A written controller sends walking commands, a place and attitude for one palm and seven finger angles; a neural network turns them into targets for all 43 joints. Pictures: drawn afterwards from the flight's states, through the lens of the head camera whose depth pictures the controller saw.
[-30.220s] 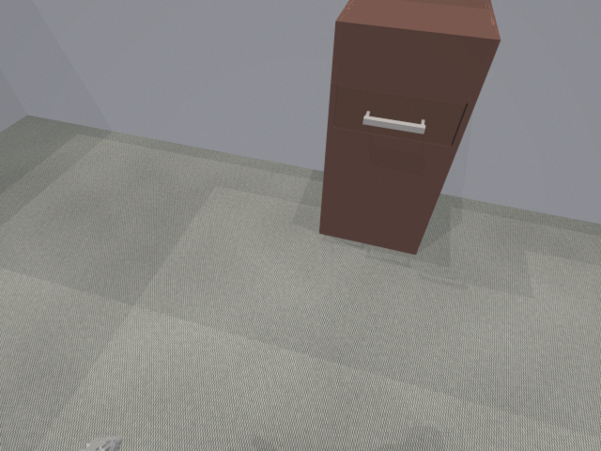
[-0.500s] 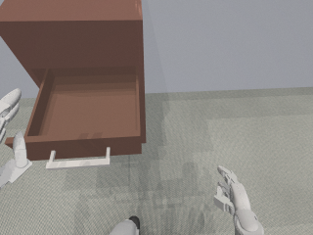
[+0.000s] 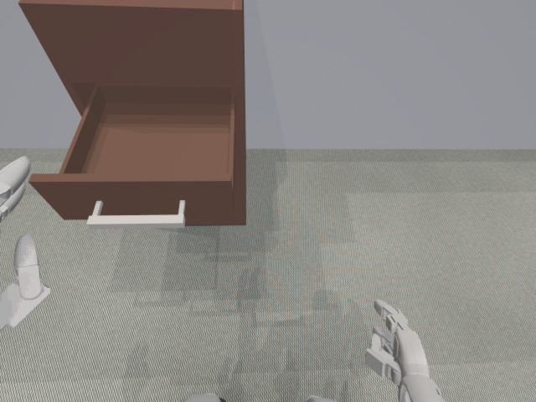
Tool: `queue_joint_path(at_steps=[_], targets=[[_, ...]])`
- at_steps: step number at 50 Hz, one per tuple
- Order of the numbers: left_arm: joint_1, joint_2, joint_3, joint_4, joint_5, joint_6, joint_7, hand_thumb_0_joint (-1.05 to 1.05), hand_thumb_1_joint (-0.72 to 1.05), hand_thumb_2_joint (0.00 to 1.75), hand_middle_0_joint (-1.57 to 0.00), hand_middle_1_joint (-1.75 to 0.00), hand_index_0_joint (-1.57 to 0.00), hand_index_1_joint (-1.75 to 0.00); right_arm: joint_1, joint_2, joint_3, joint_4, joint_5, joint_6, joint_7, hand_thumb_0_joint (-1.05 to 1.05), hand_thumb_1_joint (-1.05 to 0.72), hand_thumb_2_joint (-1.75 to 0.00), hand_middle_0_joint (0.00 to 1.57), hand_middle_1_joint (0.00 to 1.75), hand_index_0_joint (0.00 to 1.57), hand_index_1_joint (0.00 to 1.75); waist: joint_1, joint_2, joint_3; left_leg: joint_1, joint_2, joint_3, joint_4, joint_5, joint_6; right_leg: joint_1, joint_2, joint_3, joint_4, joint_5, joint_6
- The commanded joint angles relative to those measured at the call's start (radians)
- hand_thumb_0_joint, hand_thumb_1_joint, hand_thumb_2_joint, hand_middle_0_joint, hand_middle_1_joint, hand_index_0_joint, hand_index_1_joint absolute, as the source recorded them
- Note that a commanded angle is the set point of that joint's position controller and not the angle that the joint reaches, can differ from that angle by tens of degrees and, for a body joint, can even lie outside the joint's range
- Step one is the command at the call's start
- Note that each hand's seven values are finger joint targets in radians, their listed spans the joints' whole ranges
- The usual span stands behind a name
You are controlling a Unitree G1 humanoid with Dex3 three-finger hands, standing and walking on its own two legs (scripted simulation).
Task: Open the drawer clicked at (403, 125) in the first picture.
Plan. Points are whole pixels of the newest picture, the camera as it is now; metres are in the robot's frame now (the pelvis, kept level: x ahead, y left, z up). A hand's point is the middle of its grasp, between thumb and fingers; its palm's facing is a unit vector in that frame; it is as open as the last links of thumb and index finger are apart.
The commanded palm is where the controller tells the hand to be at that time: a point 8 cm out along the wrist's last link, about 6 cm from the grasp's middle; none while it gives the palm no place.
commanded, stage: stop stepping back and stand still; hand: left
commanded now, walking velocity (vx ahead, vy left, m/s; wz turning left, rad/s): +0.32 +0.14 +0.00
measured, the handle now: (139, 213) +0.46 +0.30 -0.13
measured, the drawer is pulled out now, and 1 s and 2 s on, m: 0.30 0.30 0.30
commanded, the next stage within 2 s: let the arm hang, fingers relaxed in 0.58 s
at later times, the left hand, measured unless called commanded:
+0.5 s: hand out of the picture +0.11 +0.22 +0.18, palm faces +0.42 -0.75 -0.51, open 7.4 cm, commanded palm +0.06 +0.26 +0.18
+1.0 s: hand out of the picture +0.01 +0.15 -0.17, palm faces +0.14 -0.98 -0.17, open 7.1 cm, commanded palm none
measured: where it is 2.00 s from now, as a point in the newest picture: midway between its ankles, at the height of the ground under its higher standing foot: outside the picture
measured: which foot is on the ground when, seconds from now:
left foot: down 0.00-0.06, up 0.08-0.30, down 0.32-1.00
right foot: up 0.00-0.02, down 0.04-1.00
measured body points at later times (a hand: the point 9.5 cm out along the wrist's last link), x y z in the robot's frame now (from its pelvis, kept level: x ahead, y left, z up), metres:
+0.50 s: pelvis -0.05 -0.03 +0.00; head -0.06 -0.02 +0.45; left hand +0.08 +0.26 +0.21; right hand +0.12 -0.27 -0.07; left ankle -0.09 +0.09 -0.73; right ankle -0.01 -0.11 -0.73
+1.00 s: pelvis -0.04 -0.03 +0.00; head -0.01 -0.01 +0.44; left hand +0.00 +0.20 -0.15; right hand +0.05 -0.26 -0.14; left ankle -0.08 +0.08 -0.73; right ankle -0.03 -0.13 -0.73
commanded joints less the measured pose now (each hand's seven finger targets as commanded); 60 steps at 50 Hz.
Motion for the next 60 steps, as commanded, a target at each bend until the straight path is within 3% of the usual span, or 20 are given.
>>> queue_joint_path(at_steps=[1, 4, 8, 13, 17, 19, 22, 25, 27, 30, 33, 34, 36, 38, 40, 42, 44, 47, 52, 60], targets=[[0.015, 0.101, 0.126, -0.094, -0.017, -0.057, 0.027, 0.00, 0.90, 0.90, -0.20, -0.30, -0.20, -0.30, -0.040, -0.188, -0.052, -0.140, 0.018, -0.035, -0.022, 0.00, -0.90, -0.90, 0.20, 0.30, 0.20, 0.30, -0.024, 0.075, -0.175, -0.029, 0.087, -0.061, 0.011, -0.137, 0.054, 0.265, -0.066, 0.007, -0.375, 0.211, 0.006], [-0.066, 0.099, 0.105, 0.014, -0.030, -0.046, 0.016, 0.00, 0.90, 0.90, -0.20, -0.30, -0.20, -0.30, -0.025, -0.194, -0.072, -0.119, 0.026, -0.008, -0.029, 0.00, -0.90, -0.90, 0.20, 0.30, 0.20, 0.30, -0.036, -0.229, -0.116, -0.037, -0.043, -0.068, 0.483, -0.222, 0.015, -0.009, -0.338, 0.374, -0.595, -0.119, -0.138], [-0.017, 0.058, 0.070, 0.129, -0.004, -0.057, 0.000, 0.00, 0.90, 0.90, -0.20, -0.30, -0.20, -0.30, -0.047, -0.176, -0.052, -0.110, 0.005, 0.012, -0.026, 0.00, -0.90, -0.90, 0.20, 0.30, 0.20, 0.30, -0.044, -0.126, -0.124, -0.015, -0.015, -0.038, 0.366, -0.141, 0.022, -0.018, -0.257, 0.152, -0.521, -0.067, -0.111], [-0.046, 0.072, 0.032, -0.019, 0.027, -0.082, 0.023, 0.00, 0.90, 0.90, -0.20, -0.30, -0.20, -0.30, 0.003, -0.196, -0.050, -0.116, -0.016, -0.040, -0.038, 0.00, -0.90, -0.90, 0.20, 0.30, 0.20, 0.30, -0.027, -0.027, -0.162, 0.121, -0.037, 0.031, -0.147, -0.160, 0.075, 0.121, -0.220, 0.159, -0.486, -0.135, -0.080], [-0.053, 0.132, 0.069, -0.176, 0.031, -0.112, 0.024, 0.00, 0.90, 0.90, -0.20, -0.30, -0.20, -0.30, 0.020, -0.234, -0.074, -0.154, -0.016, -0.069, -0.031, 0.00, -0.90, -0.90, 0.20, 0.30, 0.20, 0.30, 0.006, 0.302, -0.193, 0.158, 0.174, -0.205, -0.227, 0.081, 0.135, 0.155, -0.047, -0.022, -0.096, 0.137, -0.017], [-0.011, 0.162, 0.112, -0.155, 0.023, -0.103, 0.025, 0.00, 0.90, 0.90, -0.20, -0.30, -0.20, -0.30, 0.019, -0.204, -0.064, -0.133, -0.005, -0.069, -0.031, 0.00, -0.90, -0.90, 0.20, 0.30, 0.20, 0.30, -0.003, 0.306, -0.187, 0.092, 0.152, -0.152, -0.230, -0.044, 0.118, 0.166, -0.048, -0.025, -0.132, 0.041, -0.016], [-0.076, 0.103, 0.083, -0.027, 0.015, -0.105, 0.026, 0.00, 0.90, 0.90, -0.20, -0.30, -0.20, -0.30, 0.023, -0.221, -0.063, -0.117, 0.003, -0.074, -0.036, 0.00, -0.90, -0.90, 0.20, 0.30, 0.20, 0.30, -0.019, 0.113, -0.058, -0.069, 0.088, -0.109, -0.147, -0.146, 0.096, 0.232, -0.058, 0.046, -0.268, 0.093, -0.028], [-0.144, 0.086, 0.063, 0.096, 0.010, -0.111, 0.017, 0.00, 0.90, 0.90, -0.20, -0.30, -0.20, -0.30, 0.045, -0.218, -0.073, -0.100, 0.005, -0.062, -0.036, 0.00, -0.90, -0.90, 0.20, 0.30, 0.20, 0.30, -0.041, -0.098, -0.038, -0.034, -0.025, -0.023, 0.078, -0.242, 0.061, 0.095, -0.207, 0.313, -0.491, -0.203, -0.092], [-0.165, 0.066, 0.040, 0.147, 0.009, -0.104, 0.012, 0.00, 0.90, 0.90, -0.20, -0.30, -0.20, -0.30, 0.055, -0.209, -0.070, -0.086, 0.004, -0.046, -0.029, 0.00, -0.90, -0.90, 0.20, 0.30, 0.20, 0.30, -0.043, -0.137, -0.063, 0.024, -0.026, -0.002, 0.143, -0.205, 0.062, 0.070, -0.259, 0.316, -0.540, -0.223, -0.114], [-0.165, 0.046, 0.009, 0.109, 0.012, -0.100, 0.009, 0.00, 0.90, 0.90, -0.20, -0.30, -0.20, -0.30, 0.026, -0.200, -0.044, -0.102, -0.002, -0.044, -0.030, 0.00, -0.90, -0.90, 0.20, 0.30, 0.20, 0.30, -0.043, -0.025, -0.076, 0.108, 0.011, -0.047, -0.115, -0.118, 0.077, 0.082, -0.161, 0.138, -0.383, -0.061, -0.075], [-0.118, 0.060, 0.022, 0.011, 0.017, -0.101, 0.016, 0.00, 0.90, 0.90, -0.20, -0.30, -0.20, -0.30, -0.004, -0.201, -0.036, -0.126, -0.004, -0.044, -0.027, 0.00, -0.90, -0.90, 0.20, 0.30, 0.20, 0.30, -0.013, 0.180, -0.114, 0.070, 0.172, -0.248, -0.260, -0.072, 0.112, 0.146, -0.042, 0.025, -0.176, 0.094, -0.014], [-0.283, -0.094, -0.346, 0.839, 0.105, 0.043, -0.100, 0.00, 0.90, 0.90, -0.20, -0.30, -0.20, -0.30, 0.034, -0.291, -0.094, 0.158, -0.024, -0.107, 0.052, 0.00, -0.90, -0.90, 0.20, 0.30, 0.20, 0.30, -0.101, 0.232, -0.005, 0.060, 0.161, -0.279, -0.163, 0.227, 0.108, -0.077, -0.014, -0.018, 0.044, 0.167, -0.015], [-0.305, -0.157, -0.304, 0.834, 0.095, 0.169, -0.127, 0.00, 0.90, 0.90, -0.20, -0.30, -0.20, -0.30, 0.150, -0.242, -0.076, 0.129, -0.049, 0.008, 0.040, 0.00, -0.90, -0.90, 0.20, 0.30, 0.20, 0.30, -0.069, 0.150, -0.046, 0.098, 0.205, -0.293, -0.148, 0.565, 0.158, -0.121, -0.010, 0.049, 0.171, -0.105, -0.011], [-0.362, -0.171, -0.327, 0.925, 0.082, 0.165, -0.130, 0.00, 0.90, 0.90, -0.20, -0.30, -0.20, -0.30, 0.140, -0.226, -0.059, 0.111, -0.069, 0.025, 0.030, 0.00, -0.90, -0.90, 0.20, 0.30, 0.20, 0.30, -0.041, 0.048, -0.095, 0.166, 0.212, -0.303, -0.082, 0.697, 0.201, -0.144, -0.015, 0.087, 0.188, -0.113, -0.005], [-0.385, -0.148, -0.337, 1.035, 0.082, 0.152, -0.135, 0.00, 0.90, 0.90, -0.20, -0.30, -0.20, -0.30, 0.143, -0.242, -0.051, 0.116, -0.067, 0.046, 0.028, 0.00, -0.90, -0.90, 0.20, 0.30, 0.20, 0.30, -0.017, -0.007, -0.181, 0.321, 0.163, -0.216, 0.001, 0.878, 0.161, -0.060, -0.011, 0.050, -0.030, 0.025, -0.012], [-0.319, -0.087, -0.321, 1.196, 0.081, 0.140, -0.132, 0.00, 0.90, 0.90, -0.20, -0.30, -0.20, -0.30, 0.123, -0.233, -0.053, 0.126, -0.041, 0.063, 0.022, 0.00, -0.90, -0.90, 0.20, 0.30, 0.20, 0.30, 0.022, -0.059, -0.261, 0.171, 0.032, -0.114, 0.109, 0.559, 0.072, 0.294, -0.054, 0.150, -0.218, 0.648, -0.043], [-0.338, 0.013, -0.319, 1.310, 0.081, 0.138, -0.133, 0.00, 0.90, 0.90, -0.20, -0.30, -0.20, -0.30, 0.143, -0.188, -0.049, 0.133, -0.022, 0.080, 0.024, 0.00, -0.90, -0.90, 0.20, 0.30, 0.20, 0.30, 0.002, -0.046, -0.225, 0.010, -0.060, -0.043, 0.132, -0.169, 0.012, 0.379, -0.271, 0.342, -0.250, 0.858, -0.170], [-0.430, -0.058, -0.348, 1.441, 0.068, 0.144, -0.131, 0.00, 0.90, 0.90, -0.20, -0.30, -0.20, -0.30, 0.179, -0.150, -0.046, 0.214, -0.035, 0.104, 0.016, 0.00, -0.90, -0.90, 0.20, 0.30, 0.20, 0.30, -0.027, -0.079, -0.114, 0.092, -0.031, -0.067, 0.053, -0.055, 0.023, 0.236, -0.161, 0.270, -0.279, 0.669, -0.140], [-0.406, -0.141, -0.356, 1.607, 0.053, 0.156, -0.125, 0.00, 0.90, 0.90, -0.20, -0.30, -0.20, -0.30, 0.208, -0.136, -0.034, 0.311, -0.042, 0.095, -0.005, 0.00, -0.90, -0.90, 0.20, 0.30, 0.20, 0.30, -0.012, 0.284, -0.107, 0.196, 0.058, -0.120, -0.089, 0.369, 0.054, 0.229, -0.042, 0.137, -0.240, 0.456, -0.072], [-0.413, -0.152, -0.381, 1.766, 0.053, 0.160, -0.128, 0.00, 0.90, 0.90, -0.20, -0.30, -0.20, -0.30, 0.246, -0.151, -0.032, 0.394, -0.032, 0.103, -0.012, 0.00, -0.90, -0.90, 0.20, 0.30, 0.20, 0.30, -0.013, 0.094, -0.066, 0.194, 0.062, -0.130, -0.153, 0.164, 0.064, 0.224, -0.047, 0.139, -0.329, 0.338, -0.066]])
